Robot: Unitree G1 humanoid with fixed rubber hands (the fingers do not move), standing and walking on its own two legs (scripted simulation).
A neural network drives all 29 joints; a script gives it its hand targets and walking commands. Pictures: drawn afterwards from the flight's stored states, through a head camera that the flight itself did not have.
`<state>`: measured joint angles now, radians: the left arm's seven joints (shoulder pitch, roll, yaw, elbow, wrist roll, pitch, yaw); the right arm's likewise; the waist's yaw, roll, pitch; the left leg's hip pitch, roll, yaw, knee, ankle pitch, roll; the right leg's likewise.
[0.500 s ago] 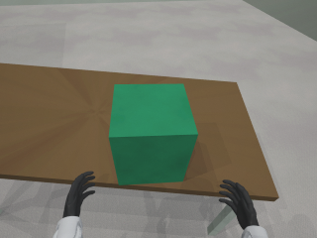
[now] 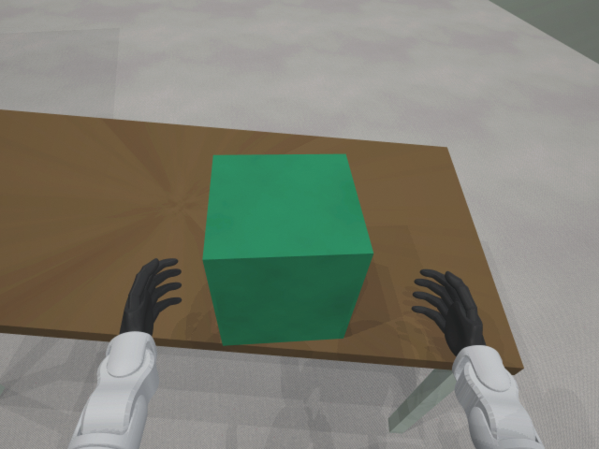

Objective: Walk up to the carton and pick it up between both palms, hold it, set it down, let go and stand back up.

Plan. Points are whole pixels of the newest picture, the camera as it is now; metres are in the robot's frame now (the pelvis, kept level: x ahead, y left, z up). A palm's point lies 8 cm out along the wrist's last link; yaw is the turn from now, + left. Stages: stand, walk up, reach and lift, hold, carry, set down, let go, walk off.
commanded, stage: reach and lift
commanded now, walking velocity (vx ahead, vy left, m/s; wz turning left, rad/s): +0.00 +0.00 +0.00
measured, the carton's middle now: (282, 252) +0.42 +0.06 -0.01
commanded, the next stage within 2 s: none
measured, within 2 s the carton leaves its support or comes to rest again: neither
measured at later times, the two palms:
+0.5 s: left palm (129, 253) +0.31 +0.24 +0.10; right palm (461, 251) +0.37 -0.19 +0.09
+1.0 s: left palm (135, 187) +0.37 +0.24 +0.15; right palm (462, 193) +0.43 -0.18 +0.15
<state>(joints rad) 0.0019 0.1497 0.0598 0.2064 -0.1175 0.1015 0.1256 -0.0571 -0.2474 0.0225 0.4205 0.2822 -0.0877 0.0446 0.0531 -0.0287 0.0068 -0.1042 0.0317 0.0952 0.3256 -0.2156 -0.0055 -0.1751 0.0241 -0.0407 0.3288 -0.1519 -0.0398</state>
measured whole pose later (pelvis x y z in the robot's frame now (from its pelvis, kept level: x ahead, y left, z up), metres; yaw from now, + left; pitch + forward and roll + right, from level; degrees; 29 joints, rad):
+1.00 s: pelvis -0.01 -0.01 +0.00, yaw +2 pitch +6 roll +0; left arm -0.68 0.30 0.16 0.34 -0.20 0.61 0.09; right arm -0.77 -0.40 0.02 0.64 0.41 0.34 -0.04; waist 0.06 0.00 -0.06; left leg -0.28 0.04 0.06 0.37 -0.20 -0.01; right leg -0.32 0.03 -0.08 0.32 -0.12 -0.04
